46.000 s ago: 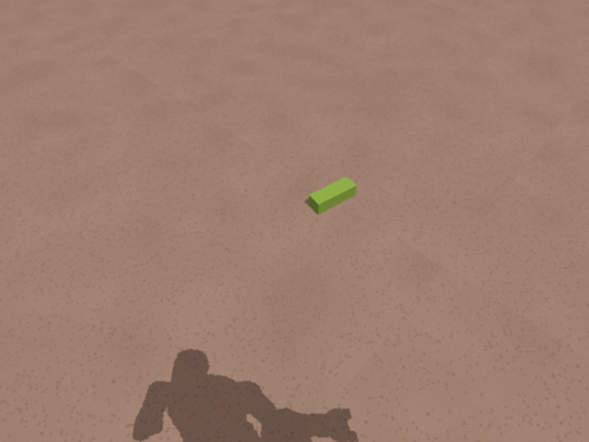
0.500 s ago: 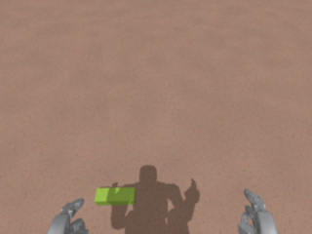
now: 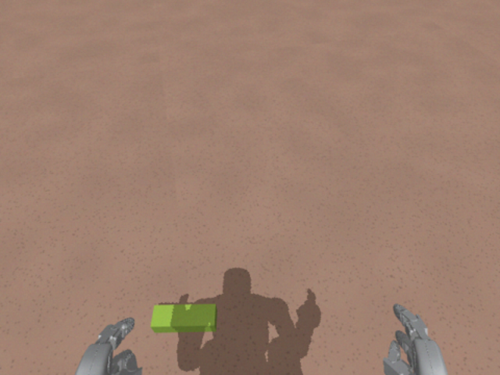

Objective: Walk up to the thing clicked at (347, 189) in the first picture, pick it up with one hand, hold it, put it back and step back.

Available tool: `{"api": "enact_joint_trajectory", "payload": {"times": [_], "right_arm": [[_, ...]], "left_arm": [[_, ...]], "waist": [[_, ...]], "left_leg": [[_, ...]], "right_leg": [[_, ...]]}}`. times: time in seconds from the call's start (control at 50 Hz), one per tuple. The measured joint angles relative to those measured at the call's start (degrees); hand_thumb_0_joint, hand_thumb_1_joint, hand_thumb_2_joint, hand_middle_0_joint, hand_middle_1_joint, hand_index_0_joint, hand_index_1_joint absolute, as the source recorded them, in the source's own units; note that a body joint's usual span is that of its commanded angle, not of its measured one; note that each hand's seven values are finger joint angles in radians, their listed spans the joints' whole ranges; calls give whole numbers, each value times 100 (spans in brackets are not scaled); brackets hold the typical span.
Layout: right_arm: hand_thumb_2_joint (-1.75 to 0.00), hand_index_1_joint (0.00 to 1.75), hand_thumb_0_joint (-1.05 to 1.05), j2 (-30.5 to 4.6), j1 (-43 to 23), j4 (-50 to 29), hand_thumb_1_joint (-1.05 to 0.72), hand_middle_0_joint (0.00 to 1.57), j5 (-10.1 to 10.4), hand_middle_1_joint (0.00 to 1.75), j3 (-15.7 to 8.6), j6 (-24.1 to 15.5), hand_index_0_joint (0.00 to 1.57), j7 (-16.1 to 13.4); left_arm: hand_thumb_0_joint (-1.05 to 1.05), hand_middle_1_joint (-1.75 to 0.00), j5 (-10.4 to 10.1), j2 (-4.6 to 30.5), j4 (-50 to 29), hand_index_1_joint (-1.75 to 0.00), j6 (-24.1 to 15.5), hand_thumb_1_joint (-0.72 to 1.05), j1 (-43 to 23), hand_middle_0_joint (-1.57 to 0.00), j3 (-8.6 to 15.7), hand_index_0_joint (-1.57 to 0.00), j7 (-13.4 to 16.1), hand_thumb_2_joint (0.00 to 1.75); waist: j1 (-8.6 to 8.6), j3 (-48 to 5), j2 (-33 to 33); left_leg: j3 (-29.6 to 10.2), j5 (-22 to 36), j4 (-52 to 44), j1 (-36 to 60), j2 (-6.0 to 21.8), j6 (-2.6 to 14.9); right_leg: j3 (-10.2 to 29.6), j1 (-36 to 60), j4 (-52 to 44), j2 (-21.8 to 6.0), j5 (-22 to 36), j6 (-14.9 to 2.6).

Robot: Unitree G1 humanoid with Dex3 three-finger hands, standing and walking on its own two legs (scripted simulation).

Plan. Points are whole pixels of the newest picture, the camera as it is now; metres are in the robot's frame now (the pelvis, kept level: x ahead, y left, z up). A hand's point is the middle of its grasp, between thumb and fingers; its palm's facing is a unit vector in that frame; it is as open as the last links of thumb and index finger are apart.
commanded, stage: home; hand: left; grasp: from above
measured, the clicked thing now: (185, 318) +0.45 +0.24 -0.68
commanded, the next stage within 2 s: stand in 0.22 s
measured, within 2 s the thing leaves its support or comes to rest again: neither
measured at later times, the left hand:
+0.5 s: hand out of the picture +0.14 +0.21 -0.09, palm faces +0.01 -0.94 -0.33, open 7.4 cm
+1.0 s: hand out of the picture +0.03 +0.23 -0.10, palm faces +0.05 -0.94 -0.33, open 7.4 cm
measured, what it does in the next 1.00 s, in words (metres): rises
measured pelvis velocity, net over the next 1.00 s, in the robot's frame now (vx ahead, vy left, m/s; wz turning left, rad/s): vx -0.01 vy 0.00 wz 0.02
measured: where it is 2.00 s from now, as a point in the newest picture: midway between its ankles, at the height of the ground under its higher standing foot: outside the picture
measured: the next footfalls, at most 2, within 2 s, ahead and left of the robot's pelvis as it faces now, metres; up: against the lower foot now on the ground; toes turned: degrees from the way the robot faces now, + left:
none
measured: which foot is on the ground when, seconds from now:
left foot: down 0.00-1.00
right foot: down 0.00-1.00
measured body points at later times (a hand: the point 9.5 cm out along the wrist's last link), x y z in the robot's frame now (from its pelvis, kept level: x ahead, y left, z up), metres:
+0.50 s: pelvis -0.02 +0.00 +0.02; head +0.01 +0.00 +0.47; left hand +0.14 +0.26 -0.07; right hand +0.12 -0.27 -0.09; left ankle +0.00 +0.12 -0.68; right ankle +0.00 -0.14 -0.68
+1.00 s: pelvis -0.01 +0.00 +0.06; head -0.01 -0.01 +0.51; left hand +0.02 +0.28 -0.08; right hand +0.07 -0.27 -0.08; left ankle +0.00 +0.12 -0.68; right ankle +0.00 -0.14 -0.68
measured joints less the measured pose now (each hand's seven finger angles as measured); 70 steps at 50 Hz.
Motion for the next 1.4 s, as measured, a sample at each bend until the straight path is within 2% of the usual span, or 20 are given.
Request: {"api": "enact_joint_trajectory", "payload": {"times": [0.32,0.34,0.38,0.42,0.5,0.6,0.76,0.94,1.4], "right_arm": [[-90,30,1,15,14,-43,-90,21,15,30,29,16,20,15],[-90,30,1,15,-65,75,-90,21,-147,30,-25,52,20,67],[-90,30,1,-79,-340,579,-90,21,-436,30,-52,376,20,320],[-90,30,1,-204,-534,998,-90,21,-561,30,-38,725,20,583],[-89,30,1,-334,-599,1424,-90,21,-433,30,-196,991,21,887],[-90,30,1,-436,-512,1834,-90,21,-379,30,-382,1131,21,973],[-90,30,1,-413,-483,2382,-90,21,-316,30,-404,1259,20,936],[-90,30,1,-359,-636,2839,-90,21,-232,30,-340,1310,20,911],[-90,30,0,-547,-783,3384,-90,21,-183,30,-296,1341,20,946]], "left_arm": [[1,-30,-20,23,-44,-30,0,91,9,-20,0,-20,2,90],[1,-30,102,50,249,-30,-296,91,-157,-20,-58,-20,24,90],[1,-30,361,134,1374,-30,-1067,91,-756,-20,-146,-20,58,90],[1,-30,514,198,2370,-30,-1532,90,-1206,-20,-136,-20,57,90],[1,-30,569,322,3585,-30,-1993,91,-1536,-20,-26,-20,30,90],[1,-30,562,366,4685,-30,-2252,91,-1555,-20,88,-20,53,90],[1,-30,506,324,5879,-30,-2451,91,-1496,-20,113,-20,67,90],[1,-30,453,255,6698,-30,-2525,91,-1621,-20,46,-20,64,90],[1,-30,425,436,7369,-30,-2613,91,-2042,-20,40,-20,9,90]], "waist": [[9,31,21],[46,206,-5],[201,569,-146],[285,758,-240],[349,1014,-333],[345,1101,-286],[343,1207,-218],[349,1284,-145],[295,1353,-132]], "left_leg": [[-11,51,27,-53,-1,-8],[4,70,-12,93,-15,0],[100,187,-247,497,-84,30],[154,321,-505,779,-147,41],[239,529,-960,1248,-218,65],[238,708,-1411,1678,-217,80],[180,1043,-2164,2303,-217,75],[133,1446,-2956,2864,-211,52],[99,1840,-3675,3254,-114,-39]], "right_leg": [[-7,-53,34,2,45,-10],[7,80,21,-13,50,-11],[95,402,-69,-86,94,-23],[144,629,-212,-151,168,-26],[223,1015,-520,-225,311,8],[211,1456,-991,-227,504,37],[136,2123,-1785,-229,841,39],[73,2701,-2573,-226,1225,36],[29,3081,-3270,-131,1605,-36]]}}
